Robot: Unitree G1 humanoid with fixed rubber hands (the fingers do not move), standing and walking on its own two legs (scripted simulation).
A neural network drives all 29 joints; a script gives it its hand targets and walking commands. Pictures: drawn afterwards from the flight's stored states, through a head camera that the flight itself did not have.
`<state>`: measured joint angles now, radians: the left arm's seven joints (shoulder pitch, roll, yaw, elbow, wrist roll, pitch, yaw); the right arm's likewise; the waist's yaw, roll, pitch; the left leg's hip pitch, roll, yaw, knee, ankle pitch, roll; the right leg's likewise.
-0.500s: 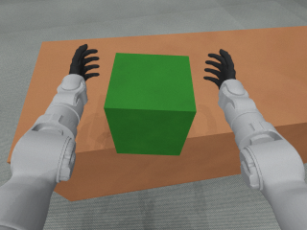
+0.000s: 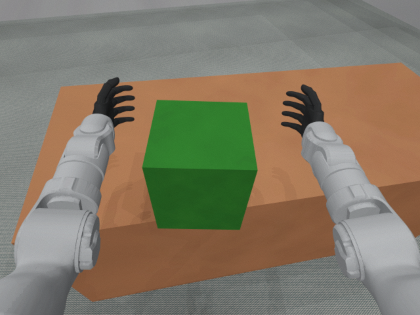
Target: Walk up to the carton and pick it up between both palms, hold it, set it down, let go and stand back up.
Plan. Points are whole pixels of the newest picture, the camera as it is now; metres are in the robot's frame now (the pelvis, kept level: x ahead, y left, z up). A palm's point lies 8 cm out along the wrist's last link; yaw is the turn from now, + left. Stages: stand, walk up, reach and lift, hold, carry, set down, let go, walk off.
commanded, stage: set down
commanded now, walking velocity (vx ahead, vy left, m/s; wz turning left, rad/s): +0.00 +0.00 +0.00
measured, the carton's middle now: (200, 168) +0.45 +0.01 -0.02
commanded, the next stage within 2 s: none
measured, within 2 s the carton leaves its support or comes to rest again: neither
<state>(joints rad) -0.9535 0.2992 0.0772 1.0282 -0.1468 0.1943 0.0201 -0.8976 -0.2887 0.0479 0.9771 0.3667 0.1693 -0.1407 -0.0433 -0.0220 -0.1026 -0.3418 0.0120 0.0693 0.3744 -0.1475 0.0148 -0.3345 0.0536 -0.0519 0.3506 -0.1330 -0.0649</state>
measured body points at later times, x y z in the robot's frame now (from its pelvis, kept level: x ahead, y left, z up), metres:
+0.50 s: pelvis +0.01 +0.00 +0.00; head +0.01 +0.02 +0.45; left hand +0.37 +0.21 +0.05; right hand +0.36 -0.19 +0.06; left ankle +0.02 +0.11 -0.74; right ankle +0.02 -0.08 -0.74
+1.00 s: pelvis +0.02 +0.01 +0.00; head +0.02 +0.02 +0.45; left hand +0.30 +0.22 -0.01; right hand +0.31 -0.20 -0.01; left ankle +0.02 +0.11 -0.74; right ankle +0.02 -0.08 -0.74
